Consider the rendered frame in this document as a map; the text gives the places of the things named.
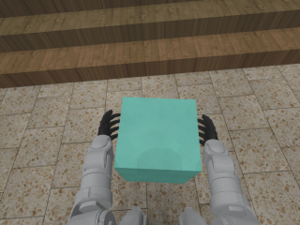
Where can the left robot hand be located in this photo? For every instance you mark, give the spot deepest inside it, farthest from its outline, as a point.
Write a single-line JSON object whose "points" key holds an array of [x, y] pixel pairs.
{"points": [[105, 126]]}

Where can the right robot hand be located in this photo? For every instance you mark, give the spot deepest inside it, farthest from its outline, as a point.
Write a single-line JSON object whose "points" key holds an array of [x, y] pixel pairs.
{"points": [[208, 129]]}

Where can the right robot thigh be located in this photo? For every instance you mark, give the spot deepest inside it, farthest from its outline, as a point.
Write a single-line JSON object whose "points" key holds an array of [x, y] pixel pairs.
{"points": [[191, 218]]}

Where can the robot left upper arm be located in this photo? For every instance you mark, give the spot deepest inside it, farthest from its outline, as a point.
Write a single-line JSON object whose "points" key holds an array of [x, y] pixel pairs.
{"points": [[98, 217]]}

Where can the robot left shin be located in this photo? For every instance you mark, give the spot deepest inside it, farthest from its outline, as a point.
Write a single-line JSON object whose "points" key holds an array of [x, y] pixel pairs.
{"points": [[136, 208]]}

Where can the left robot forearm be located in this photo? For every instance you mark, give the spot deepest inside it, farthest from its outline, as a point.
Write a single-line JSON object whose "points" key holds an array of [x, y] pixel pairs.
{"points": [[97, 171]]}

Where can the robot right upper arm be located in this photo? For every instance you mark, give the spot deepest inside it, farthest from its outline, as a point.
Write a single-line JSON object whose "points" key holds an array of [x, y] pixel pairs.
{"points": [[230, 220]]}

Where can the carton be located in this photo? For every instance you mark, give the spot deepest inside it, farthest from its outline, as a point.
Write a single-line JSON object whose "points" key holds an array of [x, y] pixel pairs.
{"points": [[158, 140]]}

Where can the right robot forearm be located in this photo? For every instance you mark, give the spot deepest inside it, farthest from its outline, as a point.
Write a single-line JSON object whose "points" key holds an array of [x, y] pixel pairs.
{"points": [[227, 197]]}

